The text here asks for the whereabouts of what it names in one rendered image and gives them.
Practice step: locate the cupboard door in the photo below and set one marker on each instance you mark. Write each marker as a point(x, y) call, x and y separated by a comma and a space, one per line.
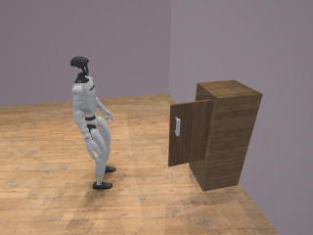
point(190, 146)

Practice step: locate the robot torso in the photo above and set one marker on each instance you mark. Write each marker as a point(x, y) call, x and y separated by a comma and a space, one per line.
point(89, 104)

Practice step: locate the left robot hand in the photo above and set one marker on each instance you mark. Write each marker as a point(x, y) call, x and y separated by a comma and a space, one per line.
point(107, 113)

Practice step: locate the left robot shin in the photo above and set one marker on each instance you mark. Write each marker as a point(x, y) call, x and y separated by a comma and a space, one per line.
point(108, 153)

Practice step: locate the right robot hand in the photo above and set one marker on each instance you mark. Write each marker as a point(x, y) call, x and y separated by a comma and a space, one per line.
point(92, 146)

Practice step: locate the handle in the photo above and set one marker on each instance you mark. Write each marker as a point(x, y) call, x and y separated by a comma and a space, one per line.
point(178, 124)

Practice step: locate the robot right forearm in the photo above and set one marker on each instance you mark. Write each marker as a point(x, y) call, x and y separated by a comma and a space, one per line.
point(84, 130)

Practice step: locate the robot right upper arm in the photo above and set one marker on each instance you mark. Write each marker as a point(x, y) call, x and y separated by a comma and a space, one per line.
point(77, 92)

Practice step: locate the robot left forearm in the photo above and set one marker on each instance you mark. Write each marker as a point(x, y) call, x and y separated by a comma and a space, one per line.
point(99, 105)

